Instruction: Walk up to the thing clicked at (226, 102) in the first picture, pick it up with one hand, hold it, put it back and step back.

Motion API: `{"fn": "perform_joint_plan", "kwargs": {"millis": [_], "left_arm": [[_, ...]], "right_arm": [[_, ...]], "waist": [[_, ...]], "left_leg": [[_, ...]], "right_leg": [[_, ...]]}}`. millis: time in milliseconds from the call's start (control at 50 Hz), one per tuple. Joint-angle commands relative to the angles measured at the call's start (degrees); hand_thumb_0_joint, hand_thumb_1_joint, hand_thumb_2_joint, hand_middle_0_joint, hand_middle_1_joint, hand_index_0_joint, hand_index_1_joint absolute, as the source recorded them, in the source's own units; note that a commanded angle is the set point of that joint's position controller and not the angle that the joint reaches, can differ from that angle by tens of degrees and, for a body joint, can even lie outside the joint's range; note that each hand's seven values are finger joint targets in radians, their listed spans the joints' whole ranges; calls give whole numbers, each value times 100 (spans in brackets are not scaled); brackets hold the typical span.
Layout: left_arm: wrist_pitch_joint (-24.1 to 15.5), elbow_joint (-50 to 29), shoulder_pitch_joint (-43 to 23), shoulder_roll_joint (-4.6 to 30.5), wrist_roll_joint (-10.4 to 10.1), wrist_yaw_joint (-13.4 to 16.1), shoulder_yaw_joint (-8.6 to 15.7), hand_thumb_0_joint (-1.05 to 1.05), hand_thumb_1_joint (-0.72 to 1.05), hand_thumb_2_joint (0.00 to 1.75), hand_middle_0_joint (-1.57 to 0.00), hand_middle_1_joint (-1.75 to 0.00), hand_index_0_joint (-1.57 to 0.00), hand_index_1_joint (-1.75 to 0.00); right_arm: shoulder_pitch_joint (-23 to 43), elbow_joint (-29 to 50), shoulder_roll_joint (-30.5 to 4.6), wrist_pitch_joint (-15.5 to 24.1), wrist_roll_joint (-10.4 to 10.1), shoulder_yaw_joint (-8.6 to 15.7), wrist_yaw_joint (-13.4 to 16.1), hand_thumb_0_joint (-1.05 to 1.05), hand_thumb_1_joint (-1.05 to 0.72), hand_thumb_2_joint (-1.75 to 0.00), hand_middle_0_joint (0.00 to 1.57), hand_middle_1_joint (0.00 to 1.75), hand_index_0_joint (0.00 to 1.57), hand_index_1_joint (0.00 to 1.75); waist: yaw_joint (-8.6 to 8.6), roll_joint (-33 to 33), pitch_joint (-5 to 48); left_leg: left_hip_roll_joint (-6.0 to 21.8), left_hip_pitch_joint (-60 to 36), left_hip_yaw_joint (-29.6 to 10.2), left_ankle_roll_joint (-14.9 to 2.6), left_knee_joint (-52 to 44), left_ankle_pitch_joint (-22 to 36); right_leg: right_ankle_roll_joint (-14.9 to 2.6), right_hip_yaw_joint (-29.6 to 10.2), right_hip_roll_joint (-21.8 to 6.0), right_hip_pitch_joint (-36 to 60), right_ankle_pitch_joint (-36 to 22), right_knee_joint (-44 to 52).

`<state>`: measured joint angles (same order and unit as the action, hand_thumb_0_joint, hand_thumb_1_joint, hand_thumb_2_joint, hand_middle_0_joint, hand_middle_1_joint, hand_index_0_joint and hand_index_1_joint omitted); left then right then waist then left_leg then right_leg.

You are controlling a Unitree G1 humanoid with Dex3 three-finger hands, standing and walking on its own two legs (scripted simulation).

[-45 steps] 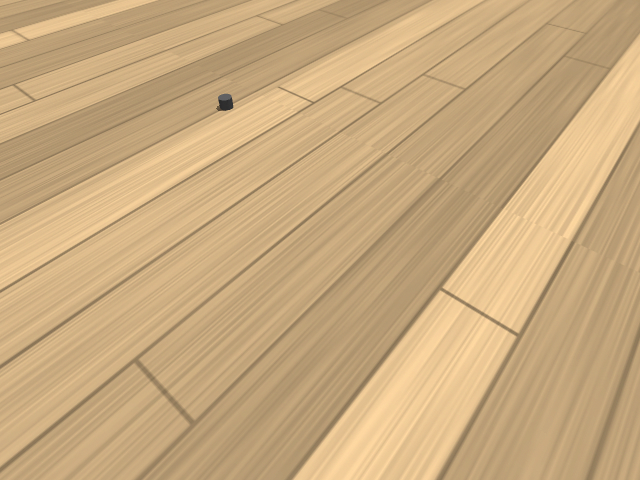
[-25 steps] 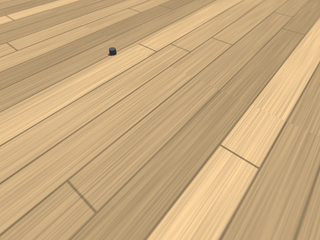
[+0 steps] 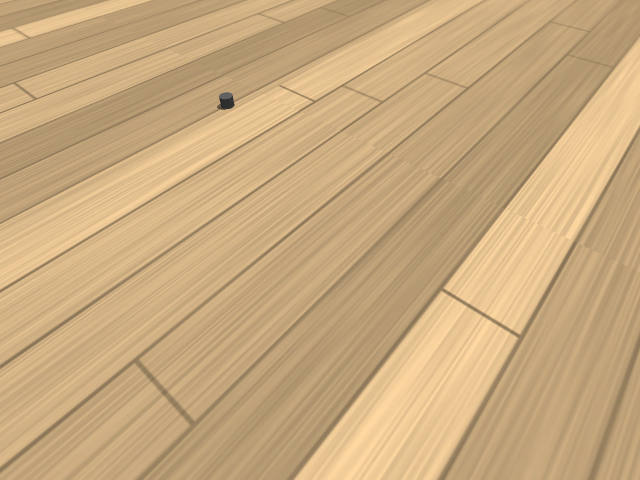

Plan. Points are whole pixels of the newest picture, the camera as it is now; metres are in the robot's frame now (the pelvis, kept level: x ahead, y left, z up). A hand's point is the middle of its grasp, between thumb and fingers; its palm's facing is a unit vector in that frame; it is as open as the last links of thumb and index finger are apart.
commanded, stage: stand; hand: left
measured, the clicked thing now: (226, 100) +2.25 +0.54 -0.75
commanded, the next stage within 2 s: walk up in 0.22 s
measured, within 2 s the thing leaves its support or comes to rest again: neither
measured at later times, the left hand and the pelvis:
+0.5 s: hand out of the picture +0.09 +0.36 -0.14, palm faces +0.26 -0.90 -0.36, open 7.4 cm; pelvis +0.06 +0.04 -0.01, yaw +14 degrees
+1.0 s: hand (60, 377) +0.31 +0.42 -0.13, palm faces +0.51 -0.80 -0.31, open 7.4 cm; pelvis +0.35 +0.09 -0.02, yaw +35 degrees
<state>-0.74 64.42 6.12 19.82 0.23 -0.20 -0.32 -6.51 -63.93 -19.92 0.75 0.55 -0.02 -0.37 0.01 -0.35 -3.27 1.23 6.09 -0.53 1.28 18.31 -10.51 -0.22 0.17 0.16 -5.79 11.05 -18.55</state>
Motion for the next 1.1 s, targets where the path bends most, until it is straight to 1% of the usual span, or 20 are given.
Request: {"fn": "perform_joint_plan", "kwargs": {"millis": [0,180,200,220,260,280,340,420,520,540,560,580,620,700,920,1000,1020,1040,1060,1080], "left_arm": [[-119,-369,-219,1216,25,80,251,0,90,90,-20,-30,-20,-30],[-108,-337,-177,1209,12,80,246,0,90,90,-20,-30,-20,-30],[-247,-860,-239,2117,124,-194,824,0,90,90,-20,-30,-20,-30],[-290,-869,-93,2093,198,-285,869,0,90,90,-20,-30,-20,-30],[-311,-906,780,2426,153,-314,1024,0,90,90,-20,-30,-20,-30],[-315,-1245,143,2417,141,-333,1009,0,90,90,-20,-30,-20,-30],[-401,-1633,-767,2146,159,-420,919,0,90,90,-20,-30,-20,-30],[-361,-1641,-924,2316,202,-519,1009,0,90,90,-20,-30,-20,-30],[-212,-1695,-1245,2006,264,-553,894,0,90,90,-20,-30,-20,-30],[-178,-1736,-1175,1664,234,-595,744,0,90,90,-20,-30,-20,-30],[-153,-1960,-1400,1196,156,-655,588,0,90,90,-20,-30,-20,-30],[-197,-2270,-1470,1492,105,-723,552,0,90,90,-20,-30,-20,-30],[-197,-1897,-1097,1933,87,-714,556,0,90,90,-20,-30,-20,-30],[-28,-1593,-484,2037,77,-832,714,0,90,90,-20,-30,-20,-30],[-8,-2467,-1650,1807,160,-976,828,0,90,90,-20,-30,-20,-30],[-96,-2047,-124,1880,140,-861,1016,0,90,90,-20,-30,-20,-30],[-190,-1640,1304,2350,166,-726,1210,0,90,90,-20,-30,-20,-30],[-233,-1475,1975,2970,271,-601,1364,0,90,90,-20,-30,-20,-30],[-234,-1816,1043,3195,180,-534,1256,0,90,90,-20,-30,-20,-30],[-247,-2112,277,2995,126,-522,1168,0,90,90,-20,-30,-20,-30]], "right_arm": [[208,320,-1205,96,-11,237,105,0,-90,-90,20,30,20,30],[211,306,-1168,99,-16,212,103,0,-90,-90,20,30,20,30],[98,730,-1952,216,-80,595,-154,0,-90,-90,20,30,20,30],[642,924,-1930,258,-15,524,-267,0,-90,-90,20,30,20,30],[1710,1562,-1394,294,84,392,-320,0,-90,-90,20,30,20,30],[1817,1651,-1527,266,152,465,-338,0,-90,-90,20,30,20,30],[895,1339,-1987,209,20,673,-585,0,-90,-90,20,30,20,30],[419,1225,-1768,97,-28,675,-795,0,-90,-90,20,30,20,30],[-1095,751,-2035,132,26,874,-535,0,-90,-90,20,30,20,30],[-1872,600,-2410,161,57,992,-421,0,-90,-90,20,30,20,30],[-2385,608,-2995,174,91,1091,-325,0,-90,-90,20,30,20,30],[-1630,971,-3455,210,-197,1094,-296,0,-90,-90,20,30,20,30],[-482,1312,-3087,388,-121,892,-156,0,-90,-90,20,30,20,30],[-69,1315,-2576,610,-167,652,-55,0,-90,-90,20,30,20,30],[-595,1354,-2693,688,-33,822,140,0,-90,-90,20,30,20,30],[-143,1474,-2630,617,130,844,273,0,-90,-90,20,30,20,30],[-106,1580,-2103,616,170,686,290,0,-90,-90,20,30,20,30],[-213,1801,-1309,634,129,451,270,0,-90,-90,20,30,20,30],[-531,1701,-1755,593,9,602,333,0,-90,-90,20,30,20,30],[-448,1428,-2065,556,-13,639,322,0,-90,-90,20,30,20,30]], "waist": [[10,49,547],[-11,53,444],[-357,179,1053],[-631,209,595],[-1255,1670,427],[-1062,1287,60],[-317,613,139],[-80,870,309],[523,-88,531],[911,-1024,655],[1082,-2152,258],[622,-1665,118],[-109,-424,-43],[-476,-637,314],[-138,-809,134],[-948,-758,786],[-1613,623,1605],[-1778,2883,1435],[-1189,3052,1295],[-858,2307,809]], "left_leg": [[626,-160,-444,-236,-188,947],[629,-117,-458,-235,-237,954],[589,1269,-1275,-582,75,-1731],[414,2640,-1154,-445,230,-2157],[-1,4647,334,-263,2723,-1215],[569,4653,180,-97,3548,-1248],[1010,3698,-132,-26,3462,-955],[687,2056,724,57,2312,-389],[-8,-667,1346,-221,1835,-754],[-4,-1391,852,-518,1178,-1667],[1253,-1743,-2025,-943,8,-3773],[2506,-929,-5226,-1599,-1926,-4997],[2466,-429,-3936,-1572,-1731,-3771],[1112,705,-1469,-989,-1281,-2138],[1176,356,-1434,-1241,-982,-1381],[997,965,-1055,-903,1441,901],[327,2075,-565,-620,3808,450],[-510,4268,84,-495,5691,-2485],[-553,4638,-135,-557,6611,-2359],[90,4310,-318,-614,6640,-1616]], "right_leg": [[-146,-537,-745,74,-1022,265],[-143,-504,-733,65,-986,254],[-258,135,-464,1163,1847,-789],[-427,-274,-710,1613,2552,-645],[-1077,-1978,-2653,2389,3641,1255],[-1333,-2280,-3263,1474,3642,1663],[-1095,-1072,-2658,724,3280,1672],[-794,871,-1664,144,2387,1039],[-680,1443,-1192,-1508,2260,-1320],[-542,1708,-756,-2102,1345,-3421],[-281,1228,-207,-3915,2110,-5339],[-246,17,-30,-4410,1853,-5610],[-47,-690,-705,-4056,1266,-5476],[216,-422,-688,-2527,386,-4366],[268,-474,-831,-2670,124,-2307],[2,-292,-680,-298,623,-1503],[-58,-469,-612,1557,1189,-1183],[56,-2307,-2050,2407,3269,-59],[-245,-4429,-2764,1683,4293,1577],[-424,-3970,-2685,797,4341,1526]]}}
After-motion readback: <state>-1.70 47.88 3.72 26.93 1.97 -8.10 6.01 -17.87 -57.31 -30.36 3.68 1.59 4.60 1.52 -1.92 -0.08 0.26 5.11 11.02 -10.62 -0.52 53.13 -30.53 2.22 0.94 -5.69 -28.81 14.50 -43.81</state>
